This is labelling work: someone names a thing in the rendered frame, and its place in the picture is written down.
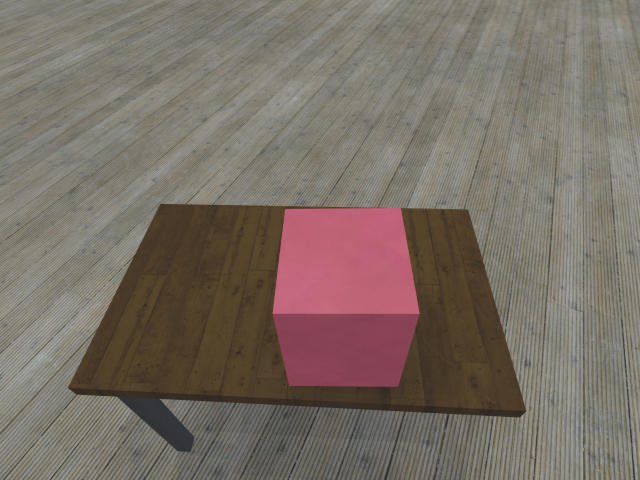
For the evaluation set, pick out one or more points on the carton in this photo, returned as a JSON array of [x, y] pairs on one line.
[[345, 306]]

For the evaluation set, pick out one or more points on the table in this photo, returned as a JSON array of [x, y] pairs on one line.
[[192, 319]]

